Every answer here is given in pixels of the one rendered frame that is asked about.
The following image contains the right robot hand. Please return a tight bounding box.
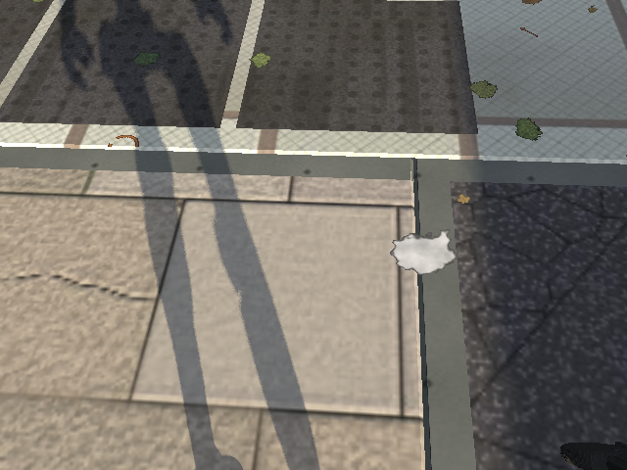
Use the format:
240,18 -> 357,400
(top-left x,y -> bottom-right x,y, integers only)
560,442 -> 627,470

